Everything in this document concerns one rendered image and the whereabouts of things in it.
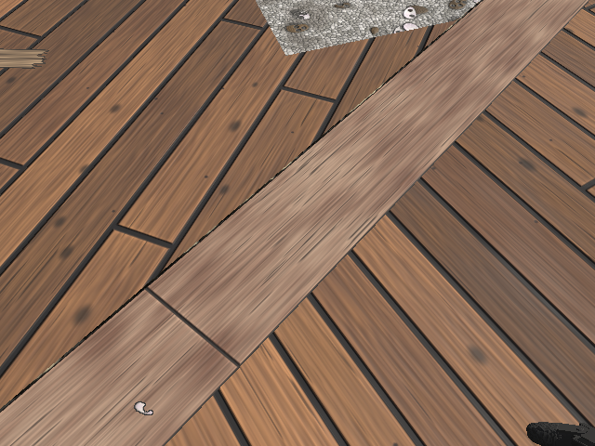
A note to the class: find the robot right hand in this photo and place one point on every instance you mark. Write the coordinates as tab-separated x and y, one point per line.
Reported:
559	434

